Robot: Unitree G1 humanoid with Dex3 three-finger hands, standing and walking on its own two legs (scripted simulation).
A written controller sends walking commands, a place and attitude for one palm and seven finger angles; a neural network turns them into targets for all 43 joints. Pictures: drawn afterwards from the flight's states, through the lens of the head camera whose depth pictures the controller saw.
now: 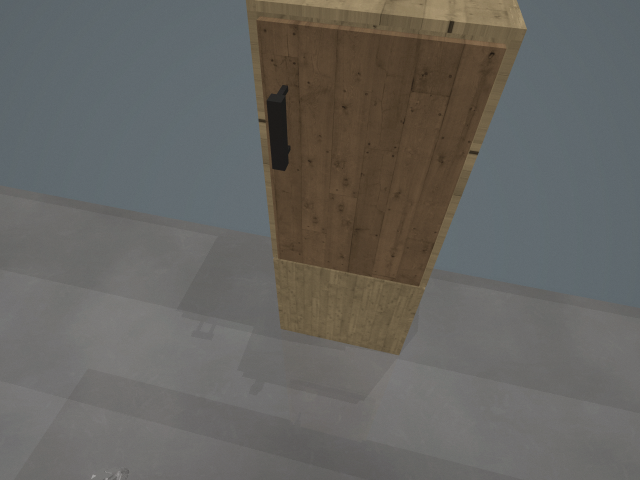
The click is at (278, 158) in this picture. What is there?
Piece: cupboard door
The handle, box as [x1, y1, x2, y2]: [267, 85, 290, 170]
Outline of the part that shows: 282,85 276,94 271,93 267,99 267,111 272,168 284,170 288,163 287,154 290,148 287,144 286,138 285,94 287,91 287,86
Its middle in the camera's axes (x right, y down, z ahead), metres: -0.07 -0.20 +0.71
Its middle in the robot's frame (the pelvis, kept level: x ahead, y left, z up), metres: +0.67 +0.11 +0.09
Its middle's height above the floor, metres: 0.86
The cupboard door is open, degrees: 0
